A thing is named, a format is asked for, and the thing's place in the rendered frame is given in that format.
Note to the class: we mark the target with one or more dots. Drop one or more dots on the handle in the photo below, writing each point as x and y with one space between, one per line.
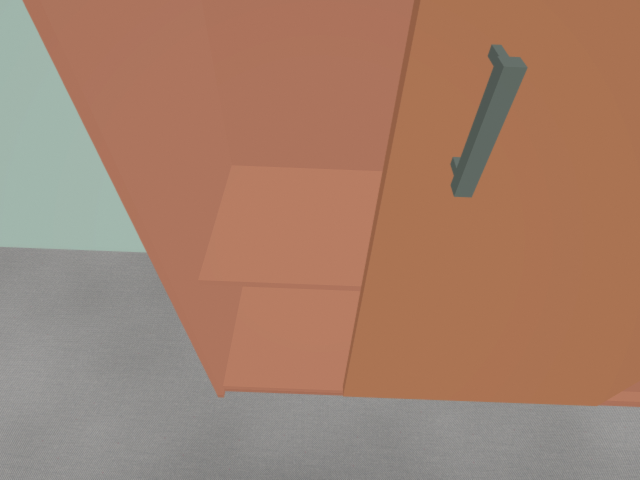
501 89

